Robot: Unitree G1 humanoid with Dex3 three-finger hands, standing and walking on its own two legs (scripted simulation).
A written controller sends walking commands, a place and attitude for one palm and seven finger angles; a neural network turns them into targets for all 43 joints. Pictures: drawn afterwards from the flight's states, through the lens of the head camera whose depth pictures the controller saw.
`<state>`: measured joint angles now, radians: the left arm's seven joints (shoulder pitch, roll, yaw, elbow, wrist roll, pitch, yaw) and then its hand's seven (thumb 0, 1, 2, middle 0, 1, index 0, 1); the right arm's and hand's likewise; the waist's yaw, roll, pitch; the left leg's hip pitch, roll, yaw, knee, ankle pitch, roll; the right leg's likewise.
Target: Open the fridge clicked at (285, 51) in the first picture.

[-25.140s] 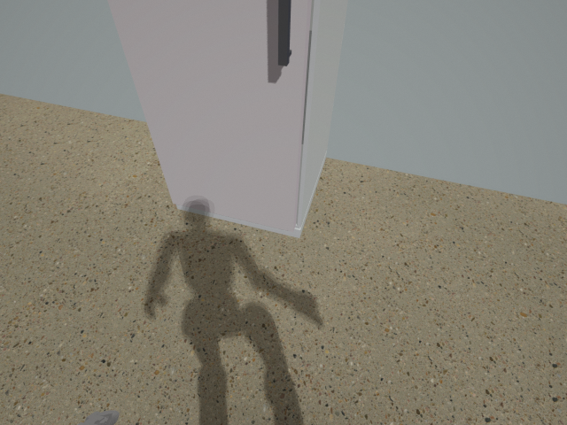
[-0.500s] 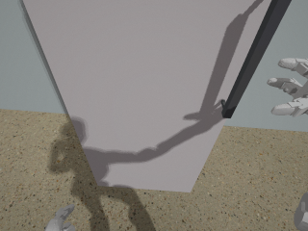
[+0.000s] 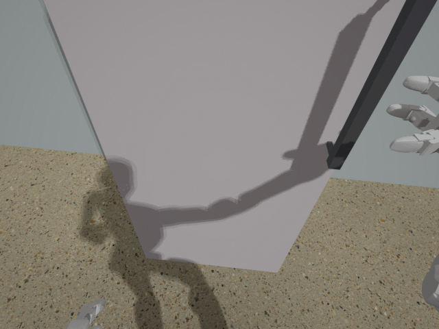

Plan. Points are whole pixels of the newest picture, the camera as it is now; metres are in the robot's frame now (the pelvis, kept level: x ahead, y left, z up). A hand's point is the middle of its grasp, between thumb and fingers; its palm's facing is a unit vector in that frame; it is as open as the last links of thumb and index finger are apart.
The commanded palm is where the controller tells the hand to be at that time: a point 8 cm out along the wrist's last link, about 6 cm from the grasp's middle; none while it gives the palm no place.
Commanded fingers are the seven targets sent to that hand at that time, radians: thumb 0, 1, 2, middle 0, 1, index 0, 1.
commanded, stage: move the hooked fingers beside the handle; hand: right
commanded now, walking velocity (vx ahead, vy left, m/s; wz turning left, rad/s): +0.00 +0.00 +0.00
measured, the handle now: (364, 90) +0.47 -0.18 +0.24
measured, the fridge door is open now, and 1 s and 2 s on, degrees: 0 0 0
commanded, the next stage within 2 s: feel for the door with the fingertips in 0.60 s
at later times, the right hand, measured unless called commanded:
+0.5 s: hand (423, 127) +0.41 -0.27 +0.22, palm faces +0.04 +1.00 +0.00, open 14.0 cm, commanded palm +0.38 -0.31 +0.23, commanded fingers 0.00 0.50 -0.30 0.30 1.20 0.30 1.20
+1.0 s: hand (396, 120) +0.41 -0.23 +0.22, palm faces +0.01 +1.00 -0.01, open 14.0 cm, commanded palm +0.38 -0.27 +0.23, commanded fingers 0.00 0.50 -0.30 0.30 1.20 0.30 1.20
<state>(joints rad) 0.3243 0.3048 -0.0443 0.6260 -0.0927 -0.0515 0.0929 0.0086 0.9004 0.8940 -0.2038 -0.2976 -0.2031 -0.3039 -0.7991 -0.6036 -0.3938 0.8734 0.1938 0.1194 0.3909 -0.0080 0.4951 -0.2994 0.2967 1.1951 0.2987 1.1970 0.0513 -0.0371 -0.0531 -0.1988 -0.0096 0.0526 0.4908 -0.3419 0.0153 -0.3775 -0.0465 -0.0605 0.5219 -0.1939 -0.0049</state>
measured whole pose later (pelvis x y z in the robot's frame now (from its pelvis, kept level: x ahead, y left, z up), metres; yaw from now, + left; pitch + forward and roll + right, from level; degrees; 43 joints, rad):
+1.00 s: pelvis -0.01 +0.00 +0.00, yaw +0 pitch +2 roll +1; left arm 0.32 0.30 -0.05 0.64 -0.09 -0.07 0.09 0.01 0.90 0.89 -0.20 -0.30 -0.20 -0.30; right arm -0.76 -0.50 -0.32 0.72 0.21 0.15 0.31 -0.01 0.50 -0.30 0.30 1.20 0.30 1.20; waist 0.04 -0.04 -0.05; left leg -0.18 -0.01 0.06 0.49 -0.33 0.01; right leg -0.37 -0.04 -0.05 0.52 -0.18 -0.01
